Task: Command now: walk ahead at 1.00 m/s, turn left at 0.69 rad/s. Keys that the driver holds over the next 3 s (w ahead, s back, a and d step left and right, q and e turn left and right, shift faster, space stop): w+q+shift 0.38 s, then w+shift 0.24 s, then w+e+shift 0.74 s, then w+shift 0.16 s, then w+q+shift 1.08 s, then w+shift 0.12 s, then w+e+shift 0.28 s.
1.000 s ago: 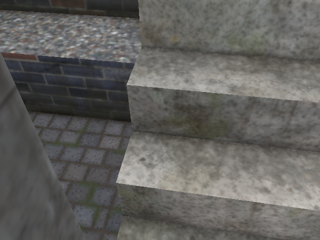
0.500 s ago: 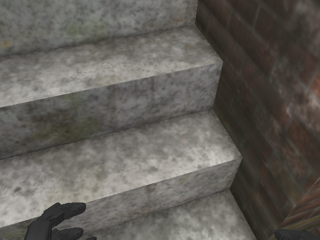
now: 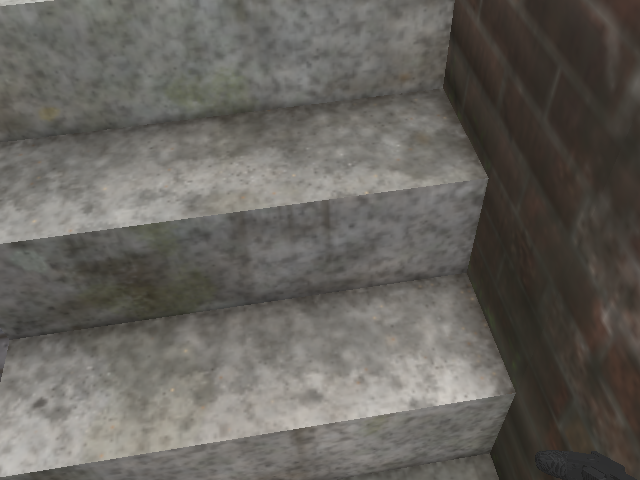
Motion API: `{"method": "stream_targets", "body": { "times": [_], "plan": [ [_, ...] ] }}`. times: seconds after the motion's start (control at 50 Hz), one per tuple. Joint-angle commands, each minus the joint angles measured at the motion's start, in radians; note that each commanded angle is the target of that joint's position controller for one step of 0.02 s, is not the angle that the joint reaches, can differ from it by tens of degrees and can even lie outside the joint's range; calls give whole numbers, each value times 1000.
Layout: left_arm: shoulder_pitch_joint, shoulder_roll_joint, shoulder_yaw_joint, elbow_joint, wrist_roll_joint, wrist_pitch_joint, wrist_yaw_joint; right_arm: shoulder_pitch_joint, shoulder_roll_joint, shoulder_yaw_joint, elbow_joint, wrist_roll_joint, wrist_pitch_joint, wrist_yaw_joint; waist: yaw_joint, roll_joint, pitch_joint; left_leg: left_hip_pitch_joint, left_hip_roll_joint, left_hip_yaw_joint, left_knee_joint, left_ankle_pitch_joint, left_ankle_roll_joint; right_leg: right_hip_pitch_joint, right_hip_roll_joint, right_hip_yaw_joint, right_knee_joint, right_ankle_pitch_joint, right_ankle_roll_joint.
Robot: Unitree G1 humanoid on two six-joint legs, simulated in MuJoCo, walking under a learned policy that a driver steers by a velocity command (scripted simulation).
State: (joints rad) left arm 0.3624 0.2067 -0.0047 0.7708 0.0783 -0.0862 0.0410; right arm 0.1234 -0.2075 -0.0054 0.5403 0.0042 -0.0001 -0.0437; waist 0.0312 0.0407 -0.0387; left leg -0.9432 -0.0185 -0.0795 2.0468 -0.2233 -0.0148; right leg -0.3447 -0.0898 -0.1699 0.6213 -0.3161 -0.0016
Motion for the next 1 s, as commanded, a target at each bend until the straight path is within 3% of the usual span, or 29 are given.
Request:
{"method": "stream_targets", "body": {
  "times": [0.02,0.08,0.16,0.28,0.32,0.34,0.36,0.38,0.4,0.42,0.44,0.46,0.48,0.52,0.56,0.6,0.64,0.68,0.72,0.78,0.82,0.84,0.86,0.88,0.9,0.92,0.94,0.96,1.0],
  "plan": [
    [81,121,33,-14,-34,-10,30,-81,32,34,-137,12,27,3,4,-93,9,-379,61,-87,330,-117,12,292,-372,314,-337,73,-156],
    [138,65,15,40,-36,8,38,-187,64,51,-196,13,40,24,22,-90,81,-524,99,-98,330,-137,20,361,-361,211,-364,-1,-113],
    [115,125,15,30,-35,21,40,-178,63,60,-198,8,63,20,-15,-112,140,-501,104,-37,369,-101,-17,268,-352,95,-429,64,-118],
    [123,171,48,28,-46,49,66,-329,72,69,-291,36,35,48,-15,-169,134,-430,202,68,-35,-220,7,371,-330,-67,-564,-10,-77],
    [-37,243,69,-14,-62,82,69,-307,73,72,-270,27,18,77,-74,-155,137,-77,170,189,-502,-365,65,256,-253,-240,-569,380,-67],
    [44,333,84,4,-74,96,75,-278,62,52,-269,33,16,66,-75,-269,1,193,57,203,-541,-695,108,290,-274,-215,-473,1042,-125],
    [-16,411,102,-3,-60,98,61,-122,-22,6,-251,44,9,54,-170,-278,-122,386,-17,232,-624,-664,132,348,-297,-181,-273,1562,-152],
    [-53,379,85,-50,-35,82,42,64,-140,-58,-145,49,-6,51,-238,-273,-219,591,-215,246,-731,-476,177,291,-310,-152,-20,2057,-207],
    [-142,360,77,-131,-70,37,22,269,-274,-117,-76,17,15,23,-323,-11,-283,915,-70,-178,-1070,-430,319,-89,-202,-80,382,1514,-103],
    [-183,214,52,-140,-69,-31,-31,393,-439,-169,15,14,27,-15,-251,400,-414,1116,87,-848,-1611,-458,383,-334,55,101,888,245,-33],
    [-225,157,54,-124,-99,-38,-85,370,-291,-99,38,-23,7,-23,-199,248,-392,987,135,-836,-1677,-318,222,-363,93,323,1235,45,-23],
    [-358,48,29,-220,-90,-17,-89,270,-179,-58,42,-66,-13,-10,-155,215,-261,819,134,-610,-1518,-48,162,-434,87,274,1402,-83,-31],
    [-316,-19,19,-250,-88,-1,-77,166,-96,-45,77,-56,-31,20,-56,162,-165,761,90,-443,-1349,157,187,-564,100,212,1487,-159,-24],
    [-278,-99,-22,-285,-68,5,-72,31,68,0,111,-56,-47,44,11,132,-57,480,37,-292,-1239,87,160,-580,128,162,1642,-244,1],
    [-334,-134,-75,-341,-72,10,-56,15,29,2,120,-43,-62,47,21,60,20,323,87,-309,-1311,-5,171,-635,118,283,1734,-275,-43],
    [-269,-31,-59,-353,-71,41,-31,-47,-35,-14,54,-9,-81,25,78,-35,49,245,125,-360,-1461,-90,182,-607,107,282,1538,-126,-30],
    [-209,20,-35,-325,-79,64,2,7,-113,-22,60,-31,-95,8,67,-36,-16,389,188,-405,-1557,106,243,-673,185,155,1839,-62,9],
    [-271,-38,-47,-365,-108,71,25,161,-90,-14,103,-32,-101,9,6,-59,63,698,221,-335,-1551,216,204,-1011,214,262,2034,-229,7],
    [-424,-69,-69,-457,-114,60,2,204,-69,0,126,-46,-105,3,-19,-80,121,867,232,-179,-1613,406,155,-1176,187,228,1886,-342,5],
    [-467,-43,-58,-505,-107,102,-27,181,-121,-7,134,-36,-104,-37,8,-29,47,880,272,-56,-1782,560,136,-1021,130,112,1629,-319,14],
    [-500,-50,-64,-537,-81,107,-52,86,-142,-2,121,-57,-78,-63,75,-50,-40,755,189,157,-1785,1068,94,-629,112,7,1135,-204,-16],
    [-422,-1,-46,-538,-68,99,-77,93,-257,-31,121,-33,-69,-80,128,27,-211,799,243,100,-1751,1423,123,-343,110,66,909,-237,-89],
    [-292,96,-2,-443,-75,108,-88,159,-328,-50,133,-42,-58,-85,144,118,-338,958,274,66,-1658,2021,186,-199,251,-4,856,-480,-96],
    [-45,165,36,-383,-91,126,-83,-1,-403,-74,108,-71,-54,-54,240,251,-360,1078,349,42,-1492,2186,213,-121,180,78,687,-550,-126],
    [76,211,63,-251,-73,105,-98,-117,-317,-65,48,-57,-65,-33,269,130,-338,1076,268,120,-1226,2091,260,-49,276,42,459,-365,-160],
    [151,242,71,-174,-19,85,-115,-258,-213,-50,-44,-31,-79,-14,284,-132,-236,684,138,28,-913,1278,224,124,237,367,244,-170,-250],
    [67,240,69,-153,15,61,-94,-298,-18,-4,-122,-15,-87,22,115,-490,-108,411,-132,-23,-523,134,104,82,84,887,-69,-111,-402],
    [-37,125,39,-194,-20,44,-79,-236,20,14,-120,-31,-114,63,15,-317,-67,331,-145,-90,-306,-11,90,-12,72,937,-130,-88,-389],
    [-139,8,1,-180,-53,-9,-85,-172,41,40,-166,-61,-125,88,-75,-48,21,265,-95,-22,-219,-104,54,-183,88,661,61,227,-334]
  ]
}}
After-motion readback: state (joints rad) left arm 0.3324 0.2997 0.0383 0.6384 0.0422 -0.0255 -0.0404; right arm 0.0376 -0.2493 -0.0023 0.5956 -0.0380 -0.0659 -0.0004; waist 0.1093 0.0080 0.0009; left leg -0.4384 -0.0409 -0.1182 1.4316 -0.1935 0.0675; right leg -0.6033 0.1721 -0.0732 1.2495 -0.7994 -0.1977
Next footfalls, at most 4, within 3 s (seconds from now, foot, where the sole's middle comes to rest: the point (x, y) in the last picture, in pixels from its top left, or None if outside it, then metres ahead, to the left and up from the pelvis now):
0.36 left None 0.19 0.27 -0.55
0.90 right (242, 416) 0.44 0.17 -0.33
1.22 left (115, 385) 0.49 0.37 -0.33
1.52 right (356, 249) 0.60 0.01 -0.15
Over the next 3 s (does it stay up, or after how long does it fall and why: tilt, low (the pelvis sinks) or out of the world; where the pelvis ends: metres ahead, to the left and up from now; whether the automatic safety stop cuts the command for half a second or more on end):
stays up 0.51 0.26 0.54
